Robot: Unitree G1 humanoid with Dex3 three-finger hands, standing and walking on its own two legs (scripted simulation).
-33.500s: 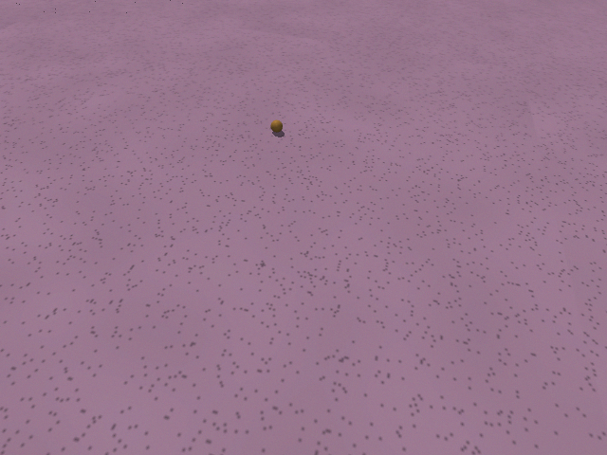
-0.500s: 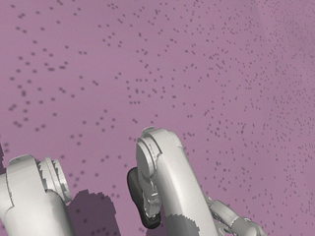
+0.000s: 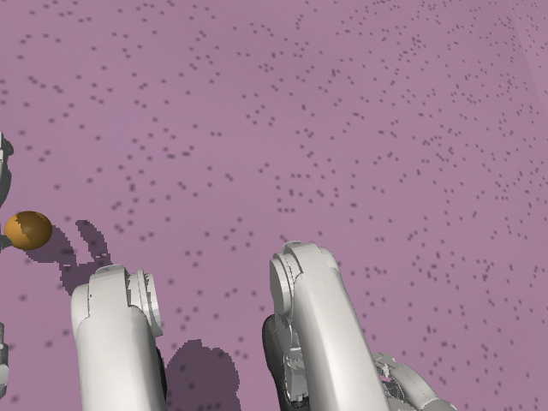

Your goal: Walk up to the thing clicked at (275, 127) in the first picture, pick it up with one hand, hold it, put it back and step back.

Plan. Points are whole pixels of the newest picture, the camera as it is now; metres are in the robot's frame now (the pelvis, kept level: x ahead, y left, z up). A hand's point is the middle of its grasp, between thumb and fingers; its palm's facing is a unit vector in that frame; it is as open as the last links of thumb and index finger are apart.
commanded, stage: withdraw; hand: left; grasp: from above
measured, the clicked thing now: (28, 230) +0.41 +0.35 -0.29
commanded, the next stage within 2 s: home in 0.44 s
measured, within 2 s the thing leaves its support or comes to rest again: neither
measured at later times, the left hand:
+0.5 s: hand out of the picture +0.38 +0.35 -0.14, palm faces -0.48 -0.10 -0.87, open 14.0 cm
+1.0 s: hand out of the picture +0.34 +0.32 -0.03, palm faces -0.31 -0.44 -0.84, open 10.4 cm
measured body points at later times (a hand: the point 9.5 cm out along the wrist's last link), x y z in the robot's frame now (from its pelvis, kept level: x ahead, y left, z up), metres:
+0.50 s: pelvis -0.02 -0.01 +0.02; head +0.20 +0.08 +0.40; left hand +0.40 +0.35 -0.09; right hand +0.08 -0.29 -0.08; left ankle +0.07 +0.13 -0.29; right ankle +0.10 -0.13 -0.29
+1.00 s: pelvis +0.00 +0.00 +0.10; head +0.18 +0.06 +0.50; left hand +0.35 +0.34 +0.02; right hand +0.13 -0.24 -0.03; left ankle +0.07 +0.13 -0.29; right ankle +0.10 -0.13 -0.29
